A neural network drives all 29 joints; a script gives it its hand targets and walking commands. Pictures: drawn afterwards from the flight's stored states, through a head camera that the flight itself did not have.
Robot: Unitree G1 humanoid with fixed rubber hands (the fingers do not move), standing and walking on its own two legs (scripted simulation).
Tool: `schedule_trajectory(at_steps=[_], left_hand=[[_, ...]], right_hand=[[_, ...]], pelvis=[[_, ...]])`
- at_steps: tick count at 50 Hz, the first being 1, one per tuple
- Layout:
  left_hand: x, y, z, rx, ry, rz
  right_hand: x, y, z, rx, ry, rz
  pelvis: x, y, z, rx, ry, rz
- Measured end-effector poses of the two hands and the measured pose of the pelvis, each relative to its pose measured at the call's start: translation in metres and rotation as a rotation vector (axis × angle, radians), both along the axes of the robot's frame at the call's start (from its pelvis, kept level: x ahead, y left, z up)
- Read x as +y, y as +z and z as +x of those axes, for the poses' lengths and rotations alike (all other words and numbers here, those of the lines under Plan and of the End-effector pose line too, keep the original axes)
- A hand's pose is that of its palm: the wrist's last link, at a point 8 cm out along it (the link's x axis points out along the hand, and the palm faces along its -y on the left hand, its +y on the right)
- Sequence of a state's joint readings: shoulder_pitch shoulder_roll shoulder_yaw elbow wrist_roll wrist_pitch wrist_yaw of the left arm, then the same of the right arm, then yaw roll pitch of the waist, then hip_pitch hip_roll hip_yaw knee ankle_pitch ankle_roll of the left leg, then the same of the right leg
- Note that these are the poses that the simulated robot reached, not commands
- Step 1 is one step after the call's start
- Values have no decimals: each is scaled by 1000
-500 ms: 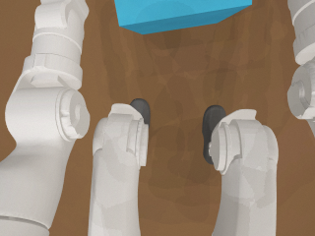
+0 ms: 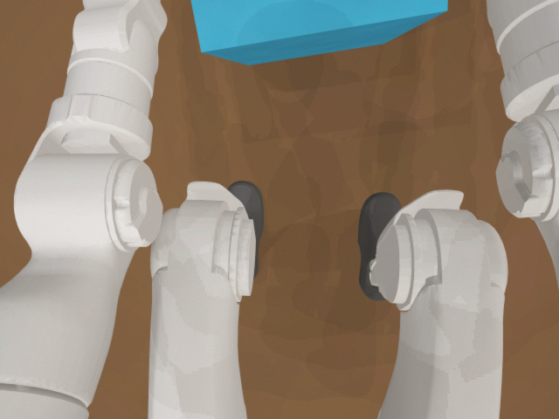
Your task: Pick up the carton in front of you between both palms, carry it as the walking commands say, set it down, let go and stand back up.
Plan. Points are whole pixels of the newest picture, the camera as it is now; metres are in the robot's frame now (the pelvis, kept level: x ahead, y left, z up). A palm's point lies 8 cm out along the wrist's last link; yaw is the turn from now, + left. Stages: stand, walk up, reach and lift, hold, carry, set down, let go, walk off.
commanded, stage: reach and lift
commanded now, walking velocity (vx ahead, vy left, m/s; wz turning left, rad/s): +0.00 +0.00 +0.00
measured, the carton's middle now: out of the picture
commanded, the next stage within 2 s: none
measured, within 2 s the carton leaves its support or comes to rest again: leaves its support in 0.46 s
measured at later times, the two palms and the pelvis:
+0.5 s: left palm out of the picture +0.55 +0.17 -0.15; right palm out of the picture +0.57 -0.13 -0.16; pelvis +0.01 +0.00 +0.00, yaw -1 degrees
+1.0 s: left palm out of the picture +0.50 +0.16 +0.04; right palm out of the picture +0.51 -0.14 +0.05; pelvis -0.01 +0.01 +0.11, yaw -2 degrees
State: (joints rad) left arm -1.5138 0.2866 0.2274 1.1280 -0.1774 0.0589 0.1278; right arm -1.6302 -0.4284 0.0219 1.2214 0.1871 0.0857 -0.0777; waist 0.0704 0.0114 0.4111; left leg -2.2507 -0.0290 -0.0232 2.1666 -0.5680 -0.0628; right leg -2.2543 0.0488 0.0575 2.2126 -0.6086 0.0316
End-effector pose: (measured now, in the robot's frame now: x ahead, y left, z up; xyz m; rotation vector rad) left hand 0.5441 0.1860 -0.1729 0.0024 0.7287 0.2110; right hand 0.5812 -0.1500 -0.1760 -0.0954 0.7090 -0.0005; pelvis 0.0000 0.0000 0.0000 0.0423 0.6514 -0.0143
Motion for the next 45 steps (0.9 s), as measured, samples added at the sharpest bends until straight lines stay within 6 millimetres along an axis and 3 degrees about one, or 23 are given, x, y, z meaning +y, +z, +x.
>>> schedule_trajectory(at_steps=[4,19,24,27,36,45], left_hand=[[-15,1,3,-7,-27,-23],[-14,2,7,20,-48,-43],[-19,17,5,7,-1,-24],[-22,39,0,-21,26,-30],[-29,139,-22,-51,13,-54],[-27,196,-45,-29,-6,-37]], right_hand=[[15,1,0,4,31,21],[18,2,-1,34,21,37],[19,11,-8,21,-13,25],[18,35,-13,-3,-30,30],[10,142,-39,-27,-84,61],[12,201,-63,-8,-88,45]], pelvis=[[0,2,-4,-15,-3,-1],[-1,-6,5,-22,-7,-3],[-1,-3,9,15,-9,-4],[0,3,10,40,-10,-7],[3,46,1,99,-20,-11],[5,93,-12,113,-21,-17]])
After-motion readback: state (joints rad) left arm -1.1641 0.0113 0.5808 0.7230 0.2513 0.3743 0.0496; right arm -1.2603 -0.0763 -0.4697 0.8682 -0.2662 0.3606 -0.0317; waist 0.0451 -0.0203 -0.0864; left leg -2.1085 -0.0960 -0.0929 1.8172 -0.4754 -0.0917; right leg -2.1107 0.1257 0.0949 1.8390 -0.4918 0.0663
